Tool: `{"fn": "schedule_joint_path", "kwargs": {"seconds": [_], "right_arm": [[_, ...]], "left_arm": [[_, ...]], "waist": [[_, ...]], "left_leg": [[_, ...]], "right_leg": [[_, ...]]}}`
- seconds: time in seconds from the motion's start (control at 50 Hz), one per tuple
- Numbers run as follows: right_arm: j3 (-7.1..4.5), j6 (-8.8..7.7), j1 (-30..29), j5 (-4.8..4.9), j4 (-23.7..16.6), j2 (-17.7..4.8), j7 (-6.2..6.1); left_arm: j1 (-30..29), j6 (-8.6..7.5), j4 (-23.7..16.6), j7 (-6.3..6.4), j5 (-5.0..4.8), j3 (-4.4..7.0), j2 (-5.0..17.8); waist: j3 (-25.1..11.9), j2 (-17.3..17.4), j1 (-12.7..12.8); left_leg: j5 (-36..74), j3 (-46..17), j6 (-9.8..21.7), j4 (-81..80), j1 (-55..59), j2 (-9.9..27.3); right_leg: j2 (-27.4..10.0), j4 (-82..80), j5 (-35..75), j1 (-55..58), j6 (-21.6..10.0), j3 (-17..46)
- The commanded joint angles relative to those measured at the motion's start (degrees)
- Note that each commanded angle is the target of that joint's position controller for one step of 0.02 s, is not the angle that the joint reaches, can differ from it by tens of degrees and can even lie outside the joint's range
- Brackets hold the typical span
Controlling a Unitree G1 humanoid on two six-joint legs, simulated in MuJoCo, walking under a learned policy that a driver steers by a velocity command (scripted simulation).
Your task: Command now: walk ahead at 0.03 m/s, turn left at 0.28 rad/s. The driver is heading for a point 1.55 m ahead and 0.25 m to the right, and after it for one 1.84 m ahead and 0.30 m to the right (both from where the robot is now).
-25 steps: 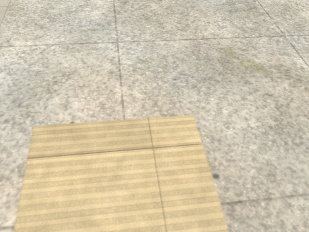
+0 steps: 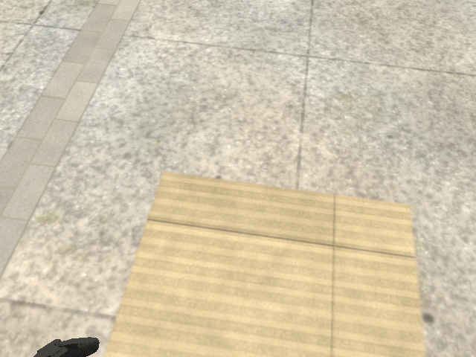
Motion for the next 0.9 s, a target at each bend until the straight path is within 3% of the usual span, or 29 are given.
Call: {"fn": "schedule_joint_path", "kwargs": {"seconds": [0.02, 0.1, 0.14, 0.2, 0.22, 0.24, 0.26, 0.28, 0.3, 0.32, 0.34, 0.38, 0.4, 0.42, 0.46, 0.54, 0.6, 0.66, 0.68, 0.7, 0.72, 0.74, 0.76, 0.78, 0.8, 0.82, 0.84, 0.86, 0.9], "right_arm": [[-0.47, 1.38, -4.1, -1.16, -8.0, -5.9, -0.25], [-0.86, 2.36, -4.1, -1.69, -9.3, -7.6, -0.31], [-0.29, 2.53, -4.2, -1.43, -9.7, -5.9, -0.01], [0.93, 2.12, -4.8, 0.04, -9.8, -3.4, 0.49], [1.27, 1.82, -3.0, -0.06, -8.8, -2.1, 0.83], [1.61, 1.60, 0.5, -0.68, -7.8, -0.1, 0.83], [1.79, 1.19, 1.5, -0.78, -8.4, 1.0, 0.96], [0.86, 1.11, -1.4, -1.41, -8.1, -2.0, 0.83], [0.29, 1.27, -2.5, -1.21, -7.6, -2.8, 0.71], [0.31, 1.95, -2.6, -1.15, -6.8, -1.3, 0.32], [0.43, 2.11, -2.5, -1.31, -6.6, -0.6, 0.30], [0.86, 1.47, -4.0, -1.31, -7.7, 0.0, 0.14], [0.47, 1.53, -5.7, -1.18, -7.8, -2.4, -0.08], [0.20, 1.58, -4.5, -0.91, -7.4, -2.4, -0.07], [0.35, 1.54, -6.0, -0.80, -7.9, -2.3, -0.45], [0.03, 1.43, -4.6, -0.52, -7.9, -3.1, -0.90], [-0.43, 1.60, -3.4, -0.04, -8.7, -3.9, -2.07], [-0.91, 1.45, -3.2, 0.08, -9.4, -5.6, -2.63], [-1.17, 1.24, -3.5, -0.15, -9.6, -6.4, -2.57], [-1.39, 1.07, -3.5, -0.94, -9.8, -7.2, -2.66], [-1.33, 0.92, -5.4, -0.69, -10.0, -7.1, -2.53], [-0.93, 0.72, -8.4, 0.40, -10.8, -5.9, -1.95], [-0.63, 0.80, -8.7, 0.85, -10.4, -4.8, -1.33], [-0.45, 1.16, -4.4, 0.97, -10.0, -3.4, -0.77], [-0.27, 1.16, -7.0, 0.42, -11.4, -2.9, -0.94], [-0.56, 0.62, -9.5, -0.36, -12.4, -4.4, -0.89], [-0.71, 0.26, -9.4, -0.77, -12.0, -4.2, -0.85], [-0.73, -0.26, -8.3, -0.80, -11.5, -4.2, -0.49], [-0.75, -0.85, -7.6, -0.92, -11.5, -4.0, 0.34]], "left_arm": [[2.5, 0.18, -4.3, 1.23, -0.52, -0.11, 2.0], [5.9, 1.54, -3.9, 1.95, -0.39, -0.28, 2.1], [7.8, 1.70, -3.1, 1.80, -0.85, 0.10, 2.4], [10.9, 1.68, -1.3, 0.60, 0.47, -0.46, -0.1], [10.3, 1.48, -2.0, 0.10, 1.57, -0.61, 0.4], [9.5, 1.19, -3.7, -0.24, 1.99, -0.30, 3.7], [6.1, 1.77, -4.8, -0.15, 2.29, 0.80, 6.9], [2.1, 1.36, -5.9, -0.22, 2.34, 0.94, 6.0], [0.2, 0.94, -5.8, -0.10, 2.08, 0.37, 4.5], [-0.4, 0.75, -5.1, 0.07, 1.55, -0.78, 2.1], [0.0, 0.49, -4.5, 0.06, 1.14, -1.24, 1.3], [4.5, 0.47, -2.4, -0.15, 0.41, -2.01, -0.4], [9.6, 0.64, -1.1, -0.03, 0.21, -1.84, -0.4], [10.5, 1.18, -1.0, 0.20, 0.25, -1.40, 1.4], [9.0, 1.73, -2.3, 0.54, 0.11, -0.90, 2.7], [8.9, 1.51, -3.9, 0.66, 0.33, -0.06, 3.7], [7.9, 0.47, -5.4, 0.13, -0.56, 0.15, 3.0], [9.3, 0.37, -5.6, -1.04, 0.17, 0.17, 2.9], [9.3, 0.48, -6.1, -1.48, -0.26, 0.21, 2.8], [9.9, 0.63, -6.7, -1.75, 0.01, -0.09, 2.5], [10.9, 0.95, -6.6, -2.05, 0.21, -0.21, 2.4], [11.3, 1.13, -6.8, -2.14, 0.59, -0.57, 1.3], [11.5, 1.16, -6.9, -1.97, 0.64, -0.63, 1.9], [9.2, 1.28, -8.9, -1.58, 0.60, 0.57, 7.1], [10.1, 1.55, -9.5, -1.04, -0.39, 2.07, 12.0], [10.0, 1.44, -10.6, -0.75, -0.20, 2.20, 12.3], [9.3, 1.33, -11.3, -0.54, 0.08, 1.68, 10.5], [7.9, 1.47, -12.0, -0.14, -0.37, 1.55, 9.2], [5.3, 2.24, -13.4, 0.45, -0.74, 1.14, 8.2]], "waist": [[-13.7, 4.4, 1.9], [-12.9, 6.1, 2.3], [-11.8, 8.5, 2.3], [-9.3, 8.5, 3.6], [-7.0, 6.6, 2.7], [-5.9, -1.1, 0.3], [-4.6, -15.6, -1.1], [-1.5, -15.4, 0.1], [0.2, -12.2, -0.4], [1.3, -10.7, -1.1], [1.7, -10.4, -1.1], [2.2, -6.0, -0.3], [2.5, -1.7, 2.3], [2.5, 1.0, 2.2], [3.1, 3.3, 2.5], [0.7, 4.5, 2.3], [-1.1, 7.7, 1.8], [-4.2, 10.2, 1.9], [-4.9, 10.2, 2.2], [-6.8, 9.0, 2.6], [-6.4, 8.0, 3.6], [-5.6, 6.5, 4.3], [-3.8, 5.6, 4.5], [-0.6, -4.7, 1.4], [1.5, -17.1, 2.2], [2.8, -19.4, 3.9], [0.9, -17.6, 3.8], [-0.4, -15.0, 3.2], [-3.0, -9.4, 2.4]], "left_leg": [[26.2, -16.2, 12.5, -4.7, 13.3, 16.2], [11.9, -13.3, 11.1, -6.6, 6.5, 12.8], [1.8, -12.7, 10.1, -6.8, 4.5, 11.6], [-15.4, -11.2, 5.7, -5.7, 0.8, 8.9], [-20.8, -8.9, 3.2, -2.9, -1.2, 5.9], [-24.0, -3.9, 0.2, 4.9, -3.8, 1.4], [-21.5, 1.7, -2.3, 9.6, -0.7, -0.7], [-18.1, 1.0, -3.1, 15.4, 6.1, 1.3], [-13.6, 1.0, -3.2, 17.0, 10.0, 1.9], [-11.9, 1.6, -3.4, 15.3, 11.9, 2.4], [-10.5, 1.4, -3.3, 12.4, 13.1, 3.0], [-5.6, -0.6, -2.5, 2.2, 14.3, 4.6], [-9.2, -1.9, -1.5, 0.4, 13.4, 4.5], [-15.1, -2.1, -0.5, -1.2, 9.2, 4.4], [-18.5, -2.2, -0.3, -2.9, 6.7, 4.6], [-20.4, -2.2, 0.6, -2.8, 9.7, 6.0], [-24.9, -5.6, 2.7, -5.0, 12.0, 9.8], [-24.2, -10.2, 6.1, -6.8, 12.9, 16.2], [-22.8, -11.4, 7.0, -6.2, 12.3, 17.7], [-21.1, -11.3, 7.5, -5.9, 11.0, 18.7], [-19.3, -9.5, 7.1, -4.9, 8.8, 18.4], [-17.2, -5.4, 5.5, -2.5, 7.2, 16.2], [-16.9, -1.3, 3.5, 1.1, 5.4, 13.6], [-19.6, 6.1, -0.4, 8.1, 3.4, 7.2], [-19.9, 10.0, -3.7, 17.0, -1.7, 0.1], [-23.8, 5.3, -4.3, 24.7, -7.8, 0.2], [-25.7, 1.8, -4.8, 30.4, -11.6, 1.7], [-25.7, -0.3, -5.0, 34.0, -13.3, 2.6], [-23.1, -0.7, -5.1, 33.4, -11.3, 3.8]], "right_leg": [[-3.2, 3.6, 2.9, -5.0, -0.7, 4.8], [-2.4, -9.1, 9.1, 3.2, -0.8, 2.9], [-1.7, -16.3, 12.0, 8.3, -0.7, 1.4], [0.2, -33.4, 21.7, 18.5, -1.4, -0.6], [-1.8, -36.2, 21.1, 19.4, -2.7, 2.2], [-9.1, -40.4, 24.3, 19.8, -5.0, 10.3], [-14.8, -48.3, 16.0, 11.0, -9.9, 16.8], [-15.0, -51.6, 3.1, 1.4, -11.5, 18.7], [-12.3, -51.6, -1.5, -2.3, -10.2, 16.0], [-10.2, -51.2, -0.7, -2.9, -9.3, 13.1], [-8.9, -49.7, 1.0, -1.4, -8.5, 11.0], [-5.8, -45.4, 5.8, 2.8, -5.9, 8.2], [-3.7, -45.2, 7.3, 3.0, -4.9, 7.1], [-2.8, -44.1, 7.7, 6.6, -4.6, 5.3], [-2.0, -41.7, 9.8, 8.3, -5.0, 5.2], [-1.3, -39.4, 10.6, 4.9, -5.9, 6.1], [0.3, -34.4, 12.5, 2.2, -4.9, 4.7], [0.2, -24.3, 12.3, 1.1, -4.9, 3.2], [-0.7, -20.9, 11.1, 0.8, -5.4, 2.9], [-1.8, -18.0, 11.5, 3.2, -6.0, 2.8], [-2.3, -17.8, 11.7, 5.0, -6.6, 2.7], [-2.5, -21.3, 13.3, 7.3, -7.2, 2.7], [-2.5, -26.6, 17.1, 8.4, -8.0, 3.4], [-6.7, -38.2, 19.3, 6.5, -10.4, 13.9], [-9.8, -47.8, 12.0, 7.7, -14.1, 26.1], [-13.0, -51.0, 8.7, 10.8, -16.5, 33.3], [-13.8, -49.7, 9.7, 14.8, -17.1, 33.5], [-13.6, -48.7, 10.5, 17.0, -17.4, 33.1], [-12.1, -46.3, 17.6, 18.3, -15.8, 28.9]]}}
